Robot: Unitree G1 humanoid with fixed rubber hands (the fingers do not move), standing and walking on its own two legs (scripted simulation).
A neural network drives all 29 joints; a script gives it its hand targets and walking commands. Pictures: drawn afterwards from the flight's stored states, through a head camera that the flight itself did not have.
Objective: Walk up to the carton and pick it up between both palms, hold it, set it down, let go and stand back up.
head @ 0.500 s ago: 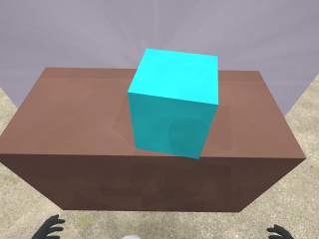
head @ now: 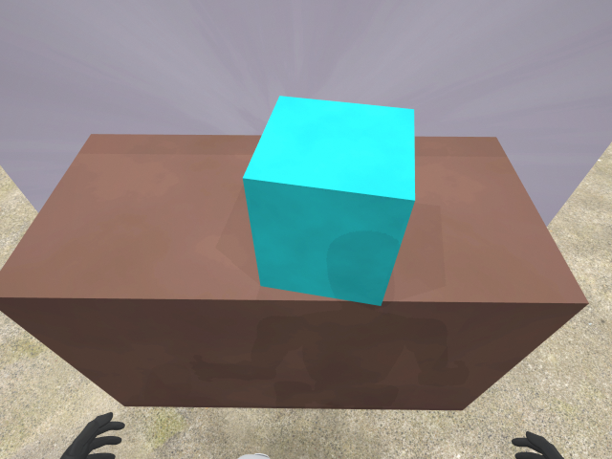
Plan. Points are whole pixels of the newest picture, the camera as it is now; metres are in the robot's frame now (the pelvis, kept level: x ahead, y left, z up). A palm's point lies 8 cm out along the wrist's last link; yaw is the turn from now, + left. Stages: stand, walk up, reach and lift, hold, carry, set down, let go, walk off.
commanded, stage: walk up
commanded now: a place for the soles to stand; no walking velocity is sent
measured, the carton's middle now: (331, 204) +0.50 +0.00 +0.04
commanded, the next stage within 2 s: none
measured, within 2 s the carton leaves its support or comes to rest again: neither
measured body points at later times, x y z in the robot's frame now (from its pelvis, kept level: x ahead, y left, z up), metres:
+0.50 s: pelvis +0.00 +0.00 +0.00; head +0.02 +0.01 +0.45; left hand +0.12 +0.32 -0.09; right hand +0.13 -0.30 -0.08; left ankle +0.04 +0.14 -0.70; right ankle +0.02 -0.12 -0.70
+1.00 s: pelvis +0.00 +0.00 +0.00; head +0.01 +0.00 +0.45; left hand +0.12 +0.32 -0.09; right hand +0.14 -0.30 -0.08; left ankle +0.04 +0.14 -0.70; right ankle +0.02 -0.12 -0.70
